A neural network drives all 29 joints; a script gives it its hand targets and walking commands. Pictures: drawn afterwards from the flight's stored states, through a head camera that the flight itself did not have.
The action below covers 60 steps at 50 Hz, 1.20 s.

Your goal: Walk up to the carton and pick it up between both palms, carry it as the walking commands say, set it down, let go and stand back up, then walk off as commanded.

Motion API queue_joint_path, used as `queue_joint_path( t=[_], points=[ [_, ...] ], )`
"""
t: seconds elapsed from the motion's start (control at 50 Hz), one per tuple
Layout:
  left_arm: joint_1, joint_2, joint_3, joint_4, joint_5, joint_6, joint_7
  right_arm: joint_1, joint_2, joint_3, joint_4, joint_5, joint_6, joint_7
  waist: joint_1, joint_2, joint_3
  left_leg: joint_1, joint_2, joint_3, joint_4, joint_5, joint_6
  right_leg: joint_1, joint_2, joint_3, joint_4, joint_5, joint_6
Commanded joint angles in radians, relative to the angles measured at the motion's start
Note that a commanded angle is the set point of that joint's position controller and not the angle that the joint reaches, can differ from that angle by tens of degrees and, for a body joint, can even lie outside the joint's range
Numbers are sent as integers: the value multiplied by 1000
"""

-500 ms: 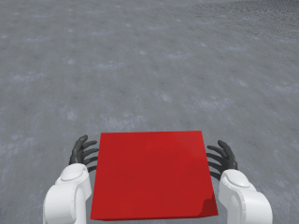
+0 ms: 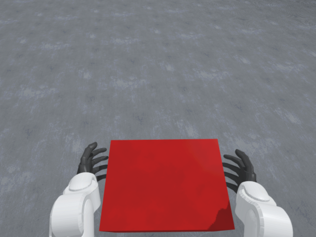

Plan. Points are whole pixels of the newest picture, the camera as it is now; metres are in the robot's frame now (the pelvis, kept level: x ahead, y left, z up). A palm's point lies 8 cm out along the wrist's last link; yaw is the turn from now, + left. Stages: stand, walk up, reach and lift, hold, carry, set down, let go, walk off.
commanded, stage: carry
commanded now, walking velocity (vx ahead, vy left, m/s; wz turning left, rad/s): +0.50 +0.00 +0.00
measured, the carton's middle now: (164, 187) +0.27 +0.01 -0.02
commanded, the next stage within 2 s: none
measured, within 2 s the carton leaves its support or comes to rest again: neither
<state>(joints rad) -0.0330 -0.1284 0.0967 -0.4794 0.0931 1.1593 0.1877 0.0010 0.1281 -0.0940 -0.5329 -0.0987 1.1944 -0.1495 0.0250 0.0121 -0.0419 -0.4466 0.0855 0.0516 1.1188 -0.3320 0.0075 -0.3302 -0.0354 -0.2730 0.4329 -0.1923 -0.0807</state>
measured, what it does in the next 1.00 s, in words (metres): walks ahead: left foot, then right foot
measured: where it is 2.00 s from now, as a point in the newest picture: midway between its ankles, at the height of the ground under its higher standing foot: (174, 129)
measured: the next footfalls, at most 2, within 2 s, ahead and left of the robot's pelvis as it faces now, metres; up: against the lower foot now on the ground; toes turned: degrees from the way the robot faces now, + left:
left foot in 0.30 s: +0.39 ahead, +0.11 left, +0.00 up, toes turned +9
right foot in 0.78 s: +0.72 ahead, -0.13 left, +0.00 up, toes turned -14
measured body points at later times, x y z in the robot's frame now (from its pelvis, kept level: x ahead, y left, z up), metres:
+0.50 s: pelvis +0.35 +0.03 +0.01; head +0.38 +0.04 +0.46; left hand +0.63 +0.18 +0.07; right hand +0.58 -0.17 +0.08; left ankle +0.35 +0.10 -0.74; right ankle +0.27 -0.11 -0.66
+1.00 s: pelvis +0.69 -0.06 +0.01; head +0.72 -0.07 +0.46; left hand +0.95 +0.12 +0.08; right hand +0.95 -0.23 +0.07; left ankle +0.68 +0.09 -0.67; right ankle +0.68 -0.12 -0.74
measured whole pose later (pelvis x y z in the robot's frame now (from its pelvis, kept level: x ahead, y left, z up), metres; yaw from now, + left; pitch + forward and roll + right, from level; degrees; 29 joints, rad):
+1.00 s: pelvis +0.69 -0.06 +0.01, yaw +0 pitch +4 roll +1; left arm -0.03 -0.13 0.11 -0.49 0.09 1.15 0.18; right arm -0.01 0.13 -0.08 -0.53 -0.10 1.18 -0.16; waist 0.03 0.00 -0.02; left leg -0.56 0.11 0.07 1.01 -0.26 0.00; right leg -0.23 -0.03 -0.25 0.35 -0.21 -0.08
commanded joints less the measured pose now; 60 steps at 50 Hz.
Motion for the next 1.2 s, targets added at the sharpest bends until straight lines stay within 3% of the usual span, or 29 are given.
queue_joint_path(
  t=[0.0,0.12,0.2,0.24,0.26,0.28,0.3,0.32,0.34,0.36,0.38,0.4,0.42,0.46,0.54,0.66,0.72,0.74,0.76,0.78,0.8,0.82,0.84,0.86,0.9,1.0,1.08,1.14,1.18],
  points=[
    [-425,-977,-760,-133,-432,-18,-299,-454,940,732,-107,374,-58,233,-8,-109,-275,-158,47,-15,-140,64,-4,366,-305,337,-259,146,-82],
    [-389,-889,-745,-147,-428,-8,-302,-425,889,732,-111,353,-54,205,-2,-137,-186,-139,6,99,-449,256,-4,383,-203,141,-246,324,-51],
    [-368,-839,-727,-156,-414,20,-288,-434,850,734,-129,359,-25,198,11,-158,-135,-71,-32,172,-566,298,16,403,-201,102,-207,451,-31],
    [-362,-818,-724,-154,-407,36,-280,-430,833,723,-124,360,-10,196,3,-172,-151,12,-58,199,-607,270,31,428,-212,77,-109,608,-9],
    [-361,-809,-723,-149,-404,43,-276,-418,831,715,-114,360,-4,196,-13,-159,-182,135,-80,239,-672,296,37,407,-197,39,-4,690,15],
    [-370,-798,-724,-150,-398,50,-274,-399,828,707,-98,362,0,195,-38,-136,-256,340,-82,222,-667,282,51,323,-169,27,152,698,42],
    [-396,-787,-729,-155,-393,56,-274,-387,819,695,-90,362,3,195,-73,-57,-341,572,36,29,-648,196,92,131,-132,46,410,492,75],
    [-386,-808,-744,-170,-394,64,-275,-384,815,679,-63,365,3,202,-59,289,-406,707,312,-464,-790,138,229,-162,15,69,694,-90,115],
    [-394,-840,-744,-153,-400,59,-276,-426,842,685,-95,384,0,207,-46,269,-383,749,356,-579,-855,340,249,-325,46,226,855,-313,101],
    [-390,-881,-740,-126,-397,53,-276,-447,871,696,-111,395,-5,214,-43,163,-375,718,331,-455,-827,499,226,-356,-19,290,898,-266,79],
    [-393,-916,-743,-103,-395,44,-279,-464,906,706,-100,397,-12,223,-40,51,-359,637,305,-337,-829,546,192,-325,-64,313,842,-186,74],
    [-408,-946,-747,-110,-392,27,-282,-480,944,721,-97,405,-22,231,-38,17,-340,578,278,-260,-850,499,155,-294,-84,299,760,-139,76],
    [-419,-976,-749,-115,-394,10,-283,-491,972,728,-103,418,-34,238,-38,32,-335,564,253,-193,-867,468,130,-265,-95,284,685,-114,83],
    [-411,-987,-745,-112,-382,-9,-280,-484,971,730,-112,422,-49,246,-42,77,-292,519,239,-122,-914,423,121,-244,-83,238,571,-94,87],
    [-379,-955,-742,-123,-371,-13,-261,-460,910,720,-125,417,-53,251,-44,136,-240,564,193,1,-916,511,110,-291,-64,161,387,33,89],
    [-390,-884,-749,-149,-385,24,-254,-402,838,702,-117,379,-25,232,-57,171,-122,574,176,105,-912,616,84,-253,-20,62,129,133,83],
    [-382,-866,-737,-134,-391,39,-254,-419,810,704,-133,375,-10,220,-27,156,-186,506,133,221,-704,822,26,53,47,-26,10,176,71],
    [-379,-863,-728,-130,-395,44,-254,-418,802,703,-138,373,-5,218,-14,110,-250,419,94,243,-527,778,11,248,60,-44,-7,139,53],
    [-362,-863,-714,-127,-391,47,-258,-451,793,704,-150,376,0,219,24,51,-324,231,72,221,-298,580,0,471,-43,81,16,71,25],
    [-344,-848,-702,-116,-389,47,-257,-446,786,710,-168,375,11,216,23,-250,-379,-65,-57,179,5,151,-29,628,-328,578,-106,-14,-124],
    [-349,-874,-698,-115,-404,43,-259,-465,816,727,-161,383,13,218,8,-296,-400,-209,-98,28,188,-156,-10,660,-383,725,-145,136,-181],
    [-374,-903,-708,-122,-413,38,-264,-452,859,722,-119,388,9,222,-3,-199,-397,-249,-26,-61,237,-127,10,614,-378,636,-110,258,-170],
    [-394,-935,-711,-123,-407,27,-268,-461,892,725,-101,392,0,227,-7,-103,-383,-229,18,-86,193,-52,13,541,-363,557,-127,297,-136],
    [-411,-970,-721,-127,-412,17,-277,-466,926,729,-96,396,-12,233,-8,-68,-353,-210,47,-84,119,-9,4,484,-342,485,-147,267,-104],
    [-440,-1002,-743,-137,-429,-5,-293,-471,959,736,-110,391,-40,235,-12,-93,-319,-154,57,-47,3,37,-8,404,-304,372,-192,224,-70],
    [-419,-942,-739,-143,-434,-18,-305,-450,938,741,-105,365,-65,213,-12,-132,-241,-203,38,33,-257,176,-16,423,-250,238,-253,273,-70],
    [-376,-879,-721,-161,-421,0,-296,-427,896,735,-113,360,-46,197,-5,-148,-178,-105,-28,138,-487,300,-8,400,-170,90,-197,636,-30],
    [-351,-847,-709,-163,-413,22,-285,-433,871,737,-126,371,-24,192,7,-174,-175,-31,-67,177,-600,385,10,446,-175,73,-141,737,-5],
    [-356,-835,-709,-160,-416,35,-278,-423,858,729,-118,374,-10,192,-11,-160,-206,105,-88,221,-715,477,23,455,-158,38,-3,759,33]
  ],
)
